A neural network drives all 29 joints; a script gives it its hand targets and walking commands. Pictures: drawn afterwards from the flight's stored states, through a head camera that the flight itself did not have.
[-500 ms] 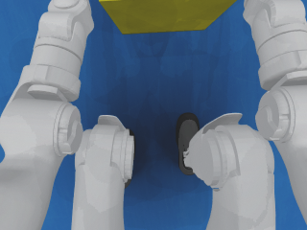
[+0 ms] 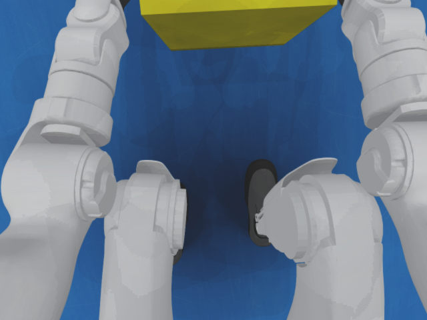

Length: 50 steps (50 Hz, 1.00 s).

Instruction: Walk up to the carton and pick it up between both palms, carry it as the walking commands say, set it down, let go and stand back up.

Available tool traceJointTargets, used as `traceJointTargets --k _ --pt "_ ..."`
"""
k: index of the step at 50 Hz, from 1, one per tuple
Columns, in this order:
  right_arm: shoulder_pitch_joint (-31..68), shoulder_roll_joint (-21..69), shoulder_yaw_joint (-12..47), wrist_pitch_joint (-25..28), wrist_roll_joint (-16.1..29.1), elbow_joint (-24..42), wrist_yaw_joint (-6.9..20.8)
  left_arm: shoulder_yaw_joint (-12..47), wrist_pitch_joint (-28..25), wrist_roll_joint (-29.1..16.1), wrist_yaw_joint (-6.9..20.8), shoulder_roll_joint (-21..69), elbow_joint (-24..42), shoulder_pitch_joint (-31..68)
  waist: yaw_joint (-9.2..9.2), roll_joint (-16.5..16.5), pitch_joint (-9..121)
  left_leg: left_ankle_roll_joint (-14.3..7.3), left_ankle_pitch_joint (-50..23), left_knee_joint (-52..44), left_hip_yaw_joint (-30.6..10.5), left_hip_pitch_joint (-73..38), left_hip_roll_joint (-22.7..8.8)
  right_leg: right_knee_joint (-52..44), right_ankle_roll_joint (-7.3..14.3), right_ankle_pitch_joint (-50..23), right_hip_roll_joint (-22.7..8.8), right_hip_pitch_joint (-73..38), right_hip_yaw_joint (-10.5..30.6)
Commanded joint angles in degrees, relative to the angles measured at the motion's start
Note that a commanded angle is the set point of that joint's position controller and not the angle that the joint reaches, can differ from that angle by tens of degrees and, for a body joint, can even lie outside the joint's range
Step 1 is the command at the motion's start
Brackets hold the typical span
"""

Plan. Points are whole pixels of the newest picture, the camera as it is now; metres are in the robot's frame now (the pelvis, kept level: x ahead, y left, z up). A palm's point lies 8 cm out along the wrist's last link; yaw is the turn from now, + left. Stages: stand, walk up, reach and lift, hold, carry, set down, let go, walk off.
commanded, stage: set down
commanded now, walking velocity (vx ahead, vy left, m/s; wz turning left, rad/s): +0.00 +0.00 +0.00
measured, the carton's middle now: out of the picture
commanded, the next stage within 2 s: none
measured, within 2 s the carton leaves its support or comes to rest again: neither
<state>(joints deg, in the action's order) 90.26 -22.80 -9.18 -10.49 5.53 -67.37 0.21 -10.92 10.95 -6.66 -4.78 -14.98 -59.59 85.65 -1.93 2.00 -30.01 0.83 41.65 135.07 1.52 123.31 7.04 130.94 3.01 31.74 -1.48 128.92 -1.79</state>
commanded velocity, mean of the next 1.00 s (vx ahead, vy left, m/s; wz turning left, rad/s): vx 0.00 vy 0.00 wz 0.00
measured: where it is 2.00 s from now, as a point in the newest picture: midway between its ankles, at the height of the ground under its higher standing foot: (216, 226)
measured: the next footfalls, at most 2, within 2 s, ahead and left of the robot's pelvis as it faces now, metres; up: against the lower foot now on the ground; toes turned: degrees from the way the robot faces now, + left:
none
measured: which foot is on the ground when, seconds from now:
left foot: down 0.00-1.00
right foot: down 0.00-1.00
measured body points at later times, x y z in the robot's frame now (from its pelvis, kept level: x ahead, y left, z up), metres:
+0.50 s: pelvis +0.00 +0.00 +0.01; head +0.38 -0.02 +0.23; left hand +0.57 +0.12 -0.18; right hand +0.57 -0.21 -0.18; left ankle +0.09 +0.11 -0.31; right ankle +0.12 -0.11 -0.31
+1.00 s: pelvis +0.00 +0.00 +0.01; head +0.38 -0.02 +0.23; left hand +0.58 +0.15 -0.15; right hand +0.58 -0.25 -0.15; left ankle +0.09 +0.11 -0.31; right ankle +0.12 -0.11 -0.31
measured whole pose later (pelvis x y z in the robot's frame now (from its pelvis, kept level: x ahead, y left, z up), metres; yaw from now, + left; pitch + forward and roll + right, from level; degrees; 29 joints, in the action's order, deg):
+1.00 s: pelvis +0.00 +0.00 +0.01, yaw +0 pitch +32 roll +0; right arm 88.0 -29.9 -10.3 -11.9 10.7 -57.3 -2.2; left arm -4.8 14.2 -13.8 -10.2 -20.5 -46.4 83.3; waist -0.6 2.2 -30.2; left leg -0.6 40.8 132.6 2.2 123.5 4.9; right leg 128.3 2.6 31.3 -1.3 128.7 -1.9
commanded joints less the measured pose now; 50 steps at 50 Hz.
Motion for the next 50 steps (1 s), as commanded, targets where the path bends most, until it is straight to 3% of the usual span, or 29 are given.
traceJointTargets --k 1,2,4,5,8,11,15,20,24,30,34,37,40,46,47,50 --pt "31.9 43.8 9.3 1.4 3.0 11.5 11.9 13.8 -1.9 -3.2 11.8 44.6 13.5 40.7 -3.12 1.3 57.6 -0.6 -20.5 -14.4 -0.3 -16.2 0.7 -7.2 0.6 -21.2 5.2 -39.3 2.5" --pt "32.4 43.2 9.0 1.6 2.9 11.2 11.6 13.1 -2.0 -2.8 11.5 43.1 12.6 40.3 -2.18 1.1 57.5 -0.8 -19.8 -14.4 -0.1 -15.9 0.8 -7.1 0.5 -20.8 5.1 -39.6 2.7" --pt "32.1 40.6 8.4 2.0 2.4 11.4 11.0 12.9 -2.3 -3.0 11.0 41.9 13.0 40.5 -3.28 0.9 58.0 -0.5 -20.4 -14.3 -0.2 -15.9 0.7 -7.1 0.6 -21.7 5.0 -40.7 2.7" --pt "32.1 39.7 8.1 2.1 2.2 11.0 10.6 12.5 -2.6 -2.8 10.6 39.7 12.9 40.5 -2.68 0.5 58.5 -0.5 -20.6 -14.3 -0.3 -16.0 0.7 -6.8 0.5 -22.0 4.9 -40.7 2.6" --pt "30.7 32.1 5.6 2.9 1.6 10.3 8.6 11.1 -3.3 -2.2 8.7 32.6 13.7 40.2 -3.09 1.4 60.0 0.2 -20.9 -14.4 0.0 -17.4 0.4 -7.0 0.5 -22.7 4.8 -42.4 2.6" --pt "30.6 20.3 3.0 4.2 0.8 11.3 5.5 8.0 -4.2 -1.6 5.5 21.8 13.4 37.0 -2.93 0.8 63.6 0.7 -22.6 -14.2 0.1 -20.0 0.1 -6.9 0.0 -24.0 4.1 -45.4 2.5" --pt "28.0 -2.0 -1.6 6.3 0.2 10.6 -0.8 2.8 -5.7 -0.5 -0.8 0.1 15.2 32.2 -2.65 0.3 70.5 1.5 -24.5 -14.7 0.2 -22.0 -0.6 -7.1 -0.5 -27.3 3.3 -50.6 3.0" --pt "27.8 -9.6 -2.7 6.9 0.1 9.2 -4.3 2.4 -5.3 -2.0 -4.3 -7.8 13.1 29.7 -2.15 -0.7 75.1 1.5 -26.4 -15.3 -0.3 -20.9 -1.5 -7.4 -0.5 -29.5 2.8 -51.2 3.4" --pt "26.1 -12.0 -2.7 7.5 -0.1 8.1 -4.9 1.6 -5.8 -1.6 -5.2 -10.2 10.9 26.4 -1.26 -1.0 77.9 2.1 -28.3 -15.3 0.0 -17.8 -1.8 -6.7 -0.5 -34.0 2.7 -53.9 4.3" --pt "22.7 -14.2 -4.3 7.8 -0.5 8.4 -4.8 2.2 -6.1 -2.3 -4.9 -11.3 10.1 22.8 -2.78 -2.2 82.0 2.0 -29.7 -15.3 -0.3 -16.5 -2.3 -5.7 -0.8 -38.2 2.2 -56.6 4.5" --pt "22.2 -15.8 -4.2 7.6 0.3 9.8 -4.0 3.6 -5.9 -4.0 -4.6 -11.3 11.6 22.6 -3.61 -1.7 84.1 1.7 -31.4 -14.9 -0.8 -19.5 -2.7 -5.4 -0.8 -38.1 1.9 -55.0 4.3" --pt "22.8 -17.2 -3.7 7.1 1.8 11.0 -3.4 4.4 -5.3 -4.9 -4.6 -13.4 12.8 23.5 -3.09 -1.8 84.4 1.1 -30.8 -15.0 -1.5 -21.7 -3.3 -5.0 -1.1 -35.3 1.5 -52.6 3.7" --pt "23.2 -18.2 -2.9 6.7 3.2 12.1 -2.8 4.7 -4.9 -5.5 -4.6 -14.6 15.3 24.6 -2.35 -1.4 85.1 0.9 -31.3 -15.0 -1.7 -24.4 -3.8 -5.1 -1.3 -34.0 1.2 -51.6 3.7" --pt "23.3 -20.8 -2.2 3.4 5.9 22.5 -2.4 5.2 -1.4 -6.7 -5.4 -16.2 28.0 26.8 -2.18 -0.2 102.3 0.1 -34.0 -16.9 -1.2 -39.6 -3.8 -8.3 -1.4 -34.0 1.6 -57.1 1.7" --pt "23.1 -21.9 -2.5 2.3 5.3 22.9 -2.4 5.2 -0.3 -6.9 -5.5 -16.2 28.4 26.5 -2.85 -0.8 103.3 0.2 -33.7 -17.2 -1.1 -40.9 -3.6 -8.9 -1.4 -33.1 1.5 -57.3 1.3" --pt "21.8 -22.0 -2.5 -0.5 4.7 26.2 -2.6 3.4 2.6 -6.4 -6.0 -16.9 29.9 24.8 -1.75 -2.1 106.9 -0.3 -30.5 -19.3 0.0 -40.2 -2.9 -11.2 -1.2 -32.4 1.9 -61.8 1.2"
